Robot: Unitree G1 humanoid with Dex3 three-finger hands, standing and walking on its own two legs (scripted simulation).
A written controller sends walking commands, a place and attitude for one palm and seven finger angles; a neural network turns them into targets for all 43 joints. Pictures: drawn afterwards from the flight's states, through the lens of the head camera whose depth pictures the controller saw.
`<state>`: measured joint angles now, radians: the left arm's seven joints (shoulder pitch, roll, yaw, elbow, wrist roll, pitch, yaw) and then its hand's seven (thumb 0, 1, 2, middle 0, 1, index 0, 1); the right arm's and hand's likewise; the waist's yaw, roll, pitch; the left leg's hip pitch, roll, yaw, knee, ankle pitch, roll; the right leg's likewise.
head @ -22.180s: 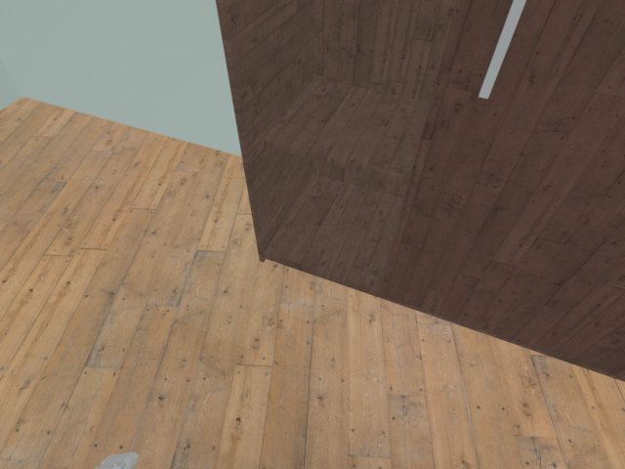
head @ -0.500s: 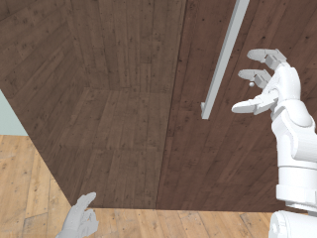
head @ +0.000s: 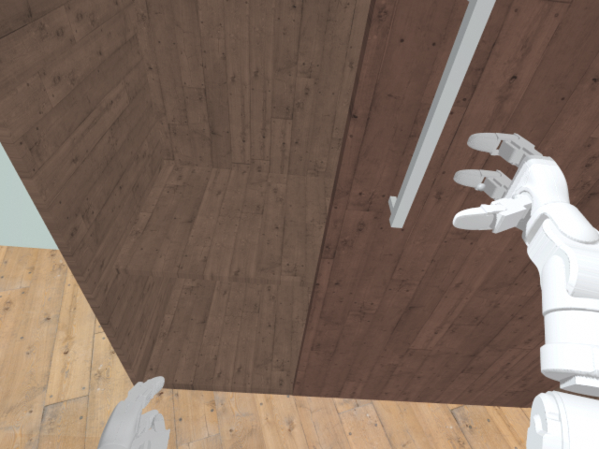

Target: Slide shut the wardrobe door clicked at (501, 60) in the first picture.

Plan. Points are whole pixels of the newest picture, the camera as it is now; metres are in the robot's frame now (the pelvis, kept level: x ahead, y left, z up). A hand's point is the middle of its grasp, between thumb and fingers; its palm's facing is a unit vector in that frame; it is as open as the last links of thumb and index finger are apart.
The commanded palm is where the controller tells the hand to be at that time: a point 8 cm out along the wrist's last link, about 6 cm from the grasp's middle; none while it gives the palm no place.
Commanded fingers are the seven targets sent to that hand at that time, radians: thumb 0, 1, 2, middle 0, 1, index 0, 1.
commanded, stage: move the hooked fingers beside the handle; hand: right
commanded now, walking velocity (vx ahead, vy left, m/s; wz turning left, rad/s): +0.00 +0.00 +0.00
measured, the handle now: (426, 126) +0.45 -0.12 +0.26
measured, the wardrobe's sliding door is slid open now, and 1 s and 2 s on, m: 0.48 0.48 0.48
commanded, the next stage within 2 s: feel for the door with the fingertips in 2.00 s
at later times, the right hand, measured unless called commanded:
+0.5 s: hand (467, 184) +0.38 -0.17 +0.23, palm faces +0.00 +1.00 -0.04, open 14.0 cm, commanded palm +0.36 -0.23 +0.24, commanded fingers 0.00 0.50 -0.30 0.30 1.20 0.30 1.20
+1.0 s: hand (505, 153) +0.38 -0.19 +0.27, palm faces +0.05 +1.00 -0.05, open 14.0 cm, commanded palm +0.35 -0.23 +0.23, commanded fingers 0.00 0.50 -0.30 0.30 1.20 0.30 1.20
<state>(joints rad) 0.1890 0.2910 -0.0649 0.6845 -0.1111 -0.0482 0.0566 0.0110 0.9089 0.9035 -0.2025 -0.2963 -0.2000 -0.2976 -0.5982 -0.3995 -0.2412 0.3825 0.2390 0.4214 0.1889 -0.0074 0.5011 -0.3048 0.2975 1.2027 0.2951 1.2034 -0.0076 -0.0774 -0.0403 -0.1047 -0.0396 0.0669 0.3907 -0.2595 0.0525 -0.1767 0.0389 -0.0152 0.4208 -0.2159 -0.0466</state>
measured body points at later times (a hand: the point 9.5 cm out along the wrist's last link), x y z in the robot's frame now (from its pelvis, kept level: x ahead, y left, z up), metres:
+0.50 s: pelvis +0.00 +0.00 +0.00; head -0.01 +0.03 +0.45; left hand +0.16 +0.24 -0.10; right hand +0.37 -0.22 +0.23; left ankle -0.03 +0.08 -0.74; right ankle +0.01 -0.09 -0.74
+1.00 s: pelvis +0.00 +0.00 +0.00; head -0.03 +0.02 +0.45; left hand +0.18 +0.23 -0.09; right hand +0.37 -0.24 +0.28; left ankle -0.03 +0.08 -0.74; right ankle +0.01 -0.09 -0.74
